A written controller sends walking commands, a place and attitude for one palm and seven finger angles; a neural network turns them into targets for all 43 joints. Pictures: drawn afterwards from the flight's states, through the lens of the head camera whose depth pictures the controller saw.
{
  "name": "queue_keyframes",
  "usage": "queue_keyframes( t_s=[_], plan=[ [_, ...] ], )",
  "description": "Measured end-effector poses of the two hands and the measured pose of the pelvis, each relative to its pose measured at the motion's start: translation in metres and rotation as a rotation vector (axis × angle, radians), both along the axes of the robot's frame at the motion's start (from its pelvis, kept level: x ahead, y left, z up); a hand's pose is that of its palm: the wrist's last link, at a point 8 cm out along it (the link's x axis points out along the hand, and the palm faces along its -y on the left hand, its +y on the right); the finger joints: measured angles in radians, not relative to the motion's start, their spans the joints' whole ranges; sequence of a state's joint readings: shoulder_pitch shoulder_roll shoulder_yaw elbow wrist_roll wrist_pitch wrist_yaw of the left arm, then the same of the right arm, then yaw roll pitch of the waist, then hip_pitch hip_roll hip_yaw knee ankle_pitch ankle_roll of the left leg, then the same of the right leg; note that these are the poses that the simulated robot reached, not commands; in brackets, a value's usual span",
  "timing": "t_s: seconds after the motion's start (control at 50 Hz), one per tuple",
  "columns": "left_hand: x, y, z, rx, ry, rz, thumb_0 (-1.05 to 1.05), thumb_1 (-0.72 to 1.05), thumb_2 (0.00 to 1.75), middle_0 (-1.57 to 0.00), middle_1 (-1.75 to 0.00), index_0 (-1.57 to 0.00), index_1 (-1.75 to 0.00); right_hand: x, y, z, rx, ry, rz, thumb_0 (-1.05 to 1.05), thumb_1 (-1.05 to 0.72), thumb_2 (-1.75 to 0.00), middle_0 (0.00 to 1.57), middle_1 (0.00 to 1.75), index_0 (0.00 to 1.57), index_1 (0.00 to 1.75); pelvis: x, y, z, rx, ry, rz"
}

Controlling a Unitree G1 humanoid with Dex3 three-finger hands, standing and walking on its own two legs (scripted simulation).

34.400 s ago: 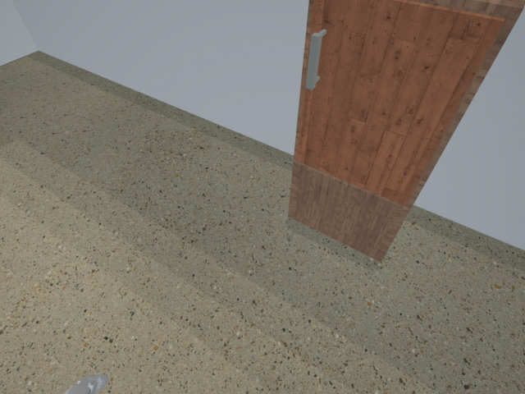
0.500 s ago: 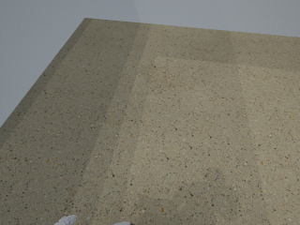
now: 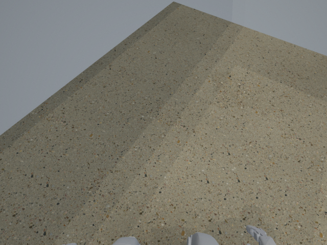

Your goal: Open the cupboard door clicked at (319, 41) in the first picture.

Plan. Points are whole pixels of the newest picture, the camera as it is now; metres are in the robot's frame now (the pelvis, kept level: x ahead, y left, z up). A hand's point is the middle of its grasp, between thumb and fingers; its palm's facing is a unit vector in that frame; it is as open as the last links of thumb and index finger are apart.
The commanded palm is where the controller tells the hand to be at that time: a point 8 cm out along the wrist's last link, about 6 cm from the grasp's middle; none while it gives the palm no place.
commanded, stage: turn to face it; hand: left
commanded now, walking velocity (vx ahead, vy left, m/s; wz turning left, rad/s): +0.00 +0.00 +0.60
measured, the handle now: out of the picture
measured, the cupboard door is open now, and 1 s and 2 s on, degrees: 39 39 39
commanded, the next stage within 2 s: none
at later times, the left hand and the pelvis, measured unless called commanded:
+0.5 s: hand out of the picture +0.03 +0.17 -0.17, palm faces +0.32 -0.92 -0.21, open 7.4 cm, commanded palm none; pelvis +0.02 -0.03 +0.00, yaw +19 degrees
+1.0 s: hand out of the picture +0.01 +0.15 -0.14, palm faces +0.57 -0.77 -0.28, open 7.4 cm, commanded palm none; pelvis +0.05 -0.07 +0.01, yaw +37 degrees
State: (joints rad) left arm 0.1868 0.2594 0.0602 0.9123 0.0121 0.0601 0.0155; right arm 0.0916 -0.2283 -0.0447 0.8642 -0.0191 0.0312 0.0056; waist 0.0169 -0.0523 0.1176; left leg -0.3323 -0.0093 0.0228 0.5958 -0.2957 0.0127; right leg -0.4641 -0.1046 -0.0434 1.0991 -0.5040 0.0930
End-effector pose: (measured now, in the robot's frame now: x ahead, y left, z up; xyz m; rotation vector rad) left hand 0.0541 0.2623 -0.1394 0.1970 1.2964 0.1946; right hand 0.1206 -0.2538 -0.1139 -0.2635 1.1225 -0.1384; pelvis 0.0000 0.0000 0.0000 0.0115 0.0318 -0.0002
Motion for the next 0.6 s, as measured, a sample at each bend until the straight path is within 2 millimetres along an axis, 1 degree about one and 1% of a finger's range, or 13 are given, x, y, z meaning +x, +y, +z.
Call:
queue_keyframes(
  t_s=[0.1, 0.16, 0.2, 0.24, 0.3, 0.34, 0.4, 0.46, 0.52, 0.56, 0.6],
  plan=[
    [0.021, -0.009, 0.017, 0.019, -0.094, 0.027, 0.01, 0.90, 0.89, -0.20, -0.30, -0.20, -0.30, -0.004, -0.005, -0.007, 0.028, 0.057, 0.028, 0.01, -0.91, -0.90, 0.20, 0.30, 0.20, 0.30, 0.004, -0.015, 0.005, -0.011, -0.002, 0.057],
    [0.030, -0.020, 0.023, 0.043, -0.149, 0.039, 0.01, 0.90, 0.89, -0.20, -0.30, -0.20, -0.30, -0.004, -0.016, -0.018, 0.051, 0.086, 0.037, 0.01, -0.91, -0.90, 0.20, 0.30, 0.21, 0.30, 0.008, -0.029, 0.001, -0.006, -0.002, 0.095],
    [0.030, -0.027, 0.025, 0.065, -0.177, 0.047, 0.01, 0.90, 0.89, -0.20, -0.30, -0.20, -0.30, -0.001, -0.025, -0.027, 0.061, 0.099, 0.043, 0.01, -0.91, -0.90, 0.20, 0.30, 0.21, 0.30, 0.010, -0.038, -0.005, 0.002, -0.001, 0.120],
    [0.024, -0.035, 0.029, 0.069, -0.178, 0.070, 0.00, 0.90, 0.89, -0.20, -0.30, -0.20, -0.30, 0.004, -0.031, -0.028, 0.059, 0.118, 0.058, 0.01, -0.91, -0.90, 0.20, 0.30, 0.20, 0.30, 0.011, -0.042, -0.002, 0.005, -0.009, 0.153],
    [0.010, -0.046, 0.032, 0.054, -0.153, 0.111, 0.00, 0.90, 0.89, -0.20, -0.30, -0.20, -0.30, 0.015, -0.034, -0.021, 0.054, 0.132, 0.084, 0.01, -0.91, -0.90, 0.20, 0.30, 0.20, 0.30, 0.015, -0.045, 0.005, 0.017, -0.012, 0.191],
    [0.001, -0.052, 0.031, 0.036, -0.132, 0.136, 0.00, 0.90, 0.89, -0.20, -0.30, -0.20, -0.30, 0.024, -0.032, -0.015, 0.054, 0.134, 0.107, 0.01, -0.91, -0.90, 0.20, 0.30, 0.20, 0.30, 0.018, -0.046, 0.009, 0.027, -0.010, 0.216],
    [-0.015, -0.056, 0.025, 0.007, -0.110, 0.183, 0.00, 0.90, 0.89, -0.20, -0.30, -0.20, -0.30, 0.040, -0.022, -0.008, 0.048, 0.126, 0.160, 0.01, -0.91, -0.90, 0.20, 0.30, 0.20, 0.30, 0.021, -0.044, 0.012, 0.033, -0.007, 0.256],
    [-0.035, -0.054, 0.014, -0.020, -0.090, 0.242, 0.00, 0.90, 0.89, -0.20, -0.30, -0.20, -0.30, 0.060, -0.006, -0.005, 0.033, 0.102, 0.225, 0.01, -0.91, -0.90, 0.20, 0.30, 0.20, 0.30, 0.022, -0.038, 0.008, 0.026, -0.008, 0.299],
    [-0.056, -0.043, -0.004, -0.036, -0.066, 0.308, 0.00, 0.90, 0.89, -0.21, -0.30, -0.20, -0.30, 0.080, 0.011, -0.007, 0.011, 0.050, 0.290, 0.01, -0.91, -0.90, 0.20, 0.30, 0.20, 0.30, 0.022, -0.029, -0.004, 0.005, -0.007, 0.342],
    [-0.066, -0.037, -0.008, -0.029, -0.036, 0.340, 0.01, 0.90, 0.89, -0.20, -0.30, -0.20, -0.30, 0.086, 0.019, -0.005, 0.001, 0.034, 0.321, 0.01, -0.91, -0.90, 0.20, 0.30, 0.20, 0.30, 0.021, -0.028, -0.005, 0.005, -0.009, 0.360],
    [-0.071, -0.031, -0.005, -0.019, -0.026, 0.371, 0.01, 0.90, 0.89, -0.20, -0.30, -0.20, -0.30, 0.088, 0.024, -0.001, -0.008, 0.032, 0.342, 0.01, -0.91, -0.90, 0.20, 0.30, 0.20, 0.30, 0.022, -0.029, -0.002, -0.001, -0.008, 0.382]
  ],
)
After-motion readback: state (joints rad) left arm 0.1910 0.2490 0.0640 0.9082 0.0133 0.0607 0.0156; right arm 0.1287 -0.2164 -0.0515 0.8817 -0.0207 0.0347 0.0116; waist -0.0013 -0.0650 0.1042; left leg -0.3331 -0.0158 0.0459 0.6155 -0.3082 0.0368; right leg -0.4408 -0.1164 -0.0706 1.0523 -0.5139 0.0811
